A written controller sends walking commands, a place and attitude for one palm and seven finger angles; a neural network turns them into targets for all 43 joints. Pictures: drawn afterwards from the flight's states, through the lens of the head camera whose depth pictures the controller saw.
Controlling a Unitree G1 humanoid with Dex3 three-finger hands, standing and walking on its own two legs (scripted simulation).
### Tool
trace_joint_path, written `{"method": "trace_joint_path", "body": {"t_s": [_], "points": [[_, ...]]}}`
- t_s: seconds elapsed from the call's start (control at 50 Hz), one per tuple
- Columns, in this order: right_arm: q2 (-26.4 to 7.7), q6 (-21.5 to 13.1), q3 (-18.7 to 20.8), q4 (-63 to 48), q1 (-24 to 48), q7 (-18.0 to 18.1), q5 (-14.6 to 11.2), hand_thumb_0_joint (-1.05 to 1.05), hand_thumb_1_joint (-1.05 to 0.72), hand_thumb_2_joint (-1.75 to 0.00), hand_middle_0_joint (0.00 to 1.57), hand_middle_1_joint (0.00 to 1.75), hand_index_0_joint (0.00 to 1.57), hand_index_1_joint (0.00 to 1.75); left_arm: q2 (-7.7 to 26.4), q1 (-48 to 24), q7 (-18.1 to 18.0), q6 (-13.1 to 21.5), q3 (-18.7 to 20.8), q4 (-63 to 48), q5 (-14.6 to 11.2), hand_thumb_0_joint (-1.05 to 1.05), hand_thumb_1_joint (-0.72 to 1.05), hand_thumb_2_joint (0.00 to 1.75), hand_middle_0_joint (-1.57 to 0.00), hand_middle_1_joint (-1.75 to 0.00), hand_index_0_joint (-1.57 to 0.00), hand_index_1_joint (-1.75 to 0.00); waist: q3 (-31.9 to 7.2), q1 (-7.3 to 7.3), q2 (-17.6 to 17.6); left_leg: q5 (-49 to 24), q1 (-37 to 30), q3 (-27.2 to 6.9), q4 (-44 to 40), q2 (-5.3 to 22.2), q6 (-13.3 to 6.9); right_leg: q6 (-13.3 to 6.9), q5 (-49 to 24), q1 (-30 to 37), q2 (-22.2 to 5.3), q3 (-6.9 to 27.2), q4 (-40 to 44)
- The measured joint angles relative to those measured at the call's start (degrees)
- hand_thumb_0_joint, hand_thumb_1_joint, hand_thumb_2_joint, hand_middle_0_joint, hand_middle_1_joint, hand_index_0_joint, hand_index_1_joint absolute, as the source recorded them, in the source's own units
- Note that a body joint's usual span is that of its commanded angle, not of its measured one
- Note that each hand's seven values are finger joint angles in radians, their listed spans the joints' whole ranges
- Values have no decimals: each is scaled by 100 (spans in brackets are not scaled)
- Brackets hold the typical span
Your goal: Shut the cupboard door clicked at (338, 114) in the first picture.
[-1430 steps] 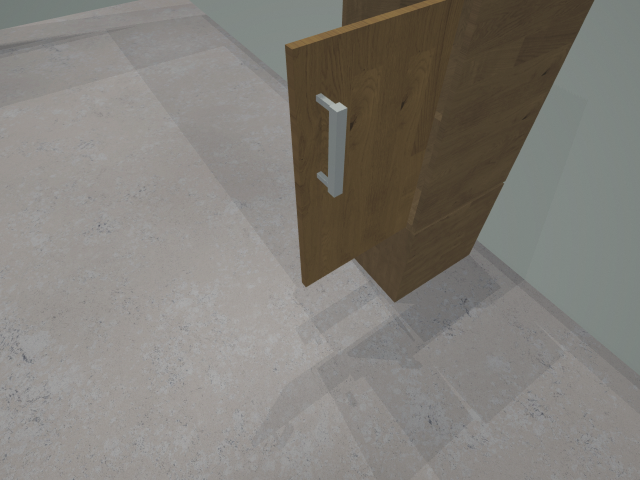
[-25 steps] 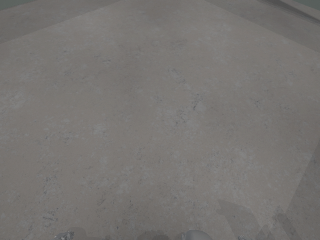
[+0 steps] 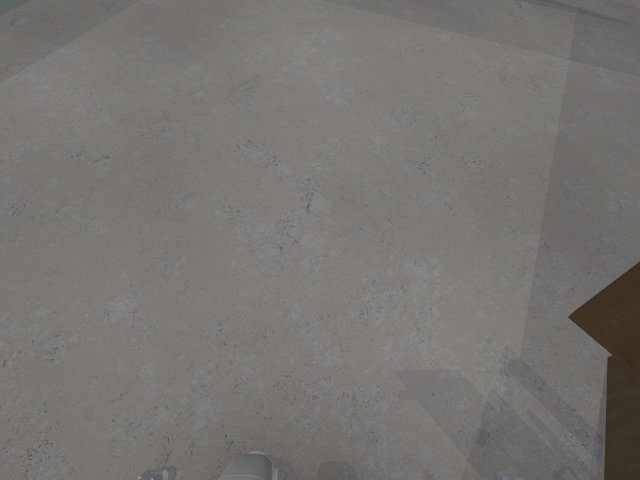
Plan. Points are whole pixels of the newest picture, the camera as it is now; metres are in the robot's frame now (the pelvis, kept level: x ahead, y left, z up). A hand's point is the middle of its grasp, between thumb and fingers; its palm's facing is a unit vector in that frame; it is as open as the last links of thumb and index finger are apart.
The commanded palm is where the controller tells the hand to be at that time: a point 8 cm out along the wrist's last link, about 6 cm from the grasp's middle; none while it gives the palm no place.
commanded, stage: turn to face it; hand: left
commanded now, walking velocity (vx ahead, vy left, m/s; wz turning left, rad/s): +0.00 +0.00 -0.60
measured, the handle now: out of the picture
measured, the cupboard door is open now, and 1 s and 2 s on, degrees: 62 62 62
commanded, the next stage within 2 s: take the last steps up to it in 1.30 s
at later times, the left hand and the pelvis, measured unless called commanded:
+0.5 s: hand (211, 416) +0.21 +0.18 -0.15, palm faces -0.32 -0.91 -0.25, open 7.4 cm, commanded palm none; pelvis +0.03 +0.01 +0.00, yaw -20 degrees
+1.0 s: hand (246, 406) +0.23 +0.13 -0.18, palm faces -0.52 -0.83 -0.20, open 7.4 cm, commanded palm none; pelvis +0.07 +0.00 -0.01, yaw -35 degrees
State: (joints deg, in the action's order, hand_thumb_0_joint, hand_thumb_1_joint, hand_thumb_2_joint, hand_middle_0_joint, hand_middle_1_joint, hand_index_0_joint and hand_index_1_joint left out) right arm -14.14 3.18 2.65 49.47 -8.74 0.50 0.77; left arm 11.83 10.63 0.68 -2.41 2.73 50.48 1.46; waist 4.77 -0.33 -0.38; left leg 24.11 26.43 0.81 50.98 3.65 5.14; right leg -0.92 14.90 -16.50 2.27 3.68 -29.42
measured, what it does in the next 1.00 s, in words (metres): steps on the spot, turning right: left foot, then right foot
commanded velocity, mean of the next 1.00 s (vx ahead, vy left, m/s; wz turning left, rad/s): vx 0.00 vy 0.00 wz -0.58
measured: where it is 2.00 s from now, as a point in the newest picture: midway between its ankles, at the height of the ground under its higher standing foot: outside the picture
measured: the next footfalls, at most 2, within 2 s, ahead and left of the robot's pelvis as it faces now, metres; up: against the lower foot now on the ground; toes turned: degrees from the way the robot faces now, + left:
left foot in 0.08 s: +0.06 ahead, +0.13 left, +0.00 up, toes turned -1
right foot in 0.54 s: +0.01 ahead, -0.12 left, +0.00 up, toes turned -26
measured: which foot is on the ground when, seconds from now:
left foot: up 0.00-0.06, down 0.08-0.54, up 0.56-0.96, down 0.98-1.00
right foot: down 0.00-0.08, up 0.10-0.52, down 0.54-0.98, up 1.00-1.00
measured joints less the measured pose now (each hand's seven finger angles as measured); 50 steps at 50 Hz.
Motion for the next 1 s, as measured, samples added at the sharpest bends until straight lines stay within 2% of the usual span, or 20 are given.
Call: {"method": "trace_joint_path", "body": {"t_s": [0.06, 0.08, 0.1, 0.16, 0.2, 0.26, 0.34, 0.42, 0.48, 0.54, 0.58, 0.62, 0.66, 0.7, 0.78, 0.88, 0.92, 0.96, 0.98, 1.0], "points": [[67, -84, -32, -69, 57, 23, -30, 0, -90, -90, 20, 30, 20, 29, 33, 61, 3, -48, 43, 51, -5, 1, 90, 90, -21, -30, -21, -30, -37, -48, -108, -296, -442, 7, -1072, -137, -51, 112, 94, -118, 52, 216, -189], [72, -141, -53, -102, 38, 30, -32, 0, -90, -90, 20, 30, 20, 29, 49, 87, 2, -76, 60, 63, -25, 1, 90, 90, -21, -30, -21, -30, -73, -46, -109, -620, -653, 21, -1577, -137, -115, 163, 164, -187, 98, 268, -317], [118, -200, -73, -100, 37, 42, -11, 0, -90, -90, 20, 30, 20, 29, 101, 75, 4, -111, 87, 86, -55, 1, 90, 90, -21, -30, -21, -30, -70, -45, -194, -808, -693, 97, -1662, -165, -288, 156, 288, -287, 94, 331, -561], [232, -232, -189, -137, -28, 46, 64, 0, -90, -90, 20, 30, 20, 29, 239, 51, 21, -194, 169, 137, -44, 1, 90, 90, -21, -29, -20, -30, -37, -100, -299, -593, -841, 378, -1615, -58, -603, 217, 1329, -765, 90, 73, -2142], [276, -228, -229, -153, -125, 75, 95, 0, -90, -90, 20, 30, 20, 30, 304, 26, 78, -228, 229, 157, -18, 1, 91, 90, -21, -29, -20, -30, -48, -83, -241, -597, -997, 480, -1822, 53, -633, 294, 1362, -1010, 31, -165, -3046], [298, -234, -242, -124, -230, 105, 111, 0, -90, -90, 20, 30, 20, 30, 377, -33, 137, -233, 285, 111, -16, 1, 91, 90, -20, -29, -20, -30, -19, -83, -132, -723, -1196, 651, -2137, 189, -620, 390, 1175, -1153, -148, -380, -3573], [304, -261, -203, -32, -356, 107, 103, 0, -90, -90, 20, 30, 21, 30, 438, -140, 151, -247, 322, 64, -25, 1, 91, 90, -20, -29, -20, -30, 24, -50, -44, -736, -1374, 945, -2306, 327, -589, 444, 1035, -1094, -358, -484, -3311], [246, -237, -128, 84, -492, 73, 114, 0, -90, -90, 20, 30, 21, 30, 412, -301, 159, -265, 306, 48, -21, 1, 91, 90, -20, -29, -20, -30, 57, 50, 53, -598, -1471, 1243, -2197, 465, -505, 406, 1020, -842, -455, -622, -2479], [138, -200, -56, 183, -588, 39, 119, 0, -90, -90, 20, 30, 21, 30, 337, -424, 169, -228, 257, 13, -21, 1, 91, 90, -20, -29, -20, -30, 65, 140, 162, -406, -1489, 1456, -1945, 584, -401, 313, 934, -545, -420, -761, -1704], [0, -143, 17, 255, -742, -2, 72, 0, -90, -90, 20, 30, 21, 30, 291, -454, 173, -88, 166, -92, -15, 1, 91, 90, -20, -29, -20, -30, -20, 174, 226, -70, -1351, 1608, -1324, 712, -247, 98, 212, -17, -366, -855, -521], [-146, -12, 62, 347, -657, 12, 35, 0, -90, -90, 20, 30, 20, 30, 166, -479, 96, 60, 111, -84, -22, 1, 91, 90, -20, -29, -20, -30, 3, 170, 406, 605, -888, 1045, -169, 647, -154, -54, 555, -112, -244, -790, -740], [-222, 101, 96, 371, -540, 52, 22, 0, -90, -90, 20, 30, 20, 29, 49, -435, 26, 91, 47, -93, -43, 1, 91, 90, -20, -29, -20, -30, 34, 208, 501, 725, -410, 520, 868, 416, -116, -108, 569, -68, -179, -722, -696], [-210, 116, 87, 354, -406, 49, 30, 0, -90, -90, 20, 30, 20, 29, -8, -352, -38, 82, 22, -93, -62, 1, 91, 90, -20, -29, -20, -30, 42, 194, 455, 432, -48, 314, 1387, 292, -47, -106, 390, 29, -137, -584, -437], [-158, 91, 60, 277, -282, 20, 37, 0, -91, -90, 20, 30, 20, 29, -27, -268, -60, 76, 3, -70, -70, 0, 91, 90, -20, -29, -20, -30, 43, 183, 359, 118, 200, 182, 1465, 239, 13, -140, 232, 114, -96, -443, -175], [-60, 27, 21, 118, -102, -10, 33, 0, -90, -90, 20, 30, 20, 29, -56, -135, -42, 70, -24, 10, -54, 1, 90, 90, -21, -29, -20, -30, 19, 144, 208, -181, 371, 0, 1015, 184, 83, -157, 76, 212, -16, -213, 119], [5, 2, 0, 28, 100, 6, 4, 0, -90, -90, 20, 30, 20, 29, -79, 35, -20, 63, -5, 84, -24, 1, 90, 90, -21, -29, -21, -30, -14, -3, 100, -69, 148, -71, 145, 29, 79, -99, 100, 227, 90, 85, 119], [40, -28, -15, -15, 155, 17, -18, 0, -90, -90, 20, 30, 20, 29, -47, 96, -23, 34, 27, 119, -12, 1, 90, 90, -21, -30, -21, -30, -36, -56, 31, -48, -69, -48, -379, -66, 46, -43, 161, 199, 114, 215, 32], [76, -90, -40, -65, 173, 29, -36, 0, -90, -90, 20, 30, 20, 29, 15, 149, -29, -11, 67, 158, -22, 1, 90, 90, -21, -30, -21, -30, -71, -85, -48, -388, -405, -13, -1147, -162, 0, 37, 270, 132, 142, 344, -141], [69, -143, -64, -104, 147, 32, -37, 0, -90, -90, 20, 30, 20, 29, 42, 191, -34, -39, 85, 163, -40, 1, 90, 90, -21, -30, -21, -30, -118, -91, -40, -705, -632, -1, -1659, -149, -45, 84, 356, 66, 198, 393, -282], [105, -202, -79, -103, 145, 43, -15, 0, -90, -90, 20, 30, 20, 29, 104, 186, -35, -70, 113, 183, -68, 1, 90, 90, -21, -30, -21, -30, -126, -91, -119, -820, -669, 64, -1746, -173, -189, 95, 470, -48, 195, 439, -541]]}}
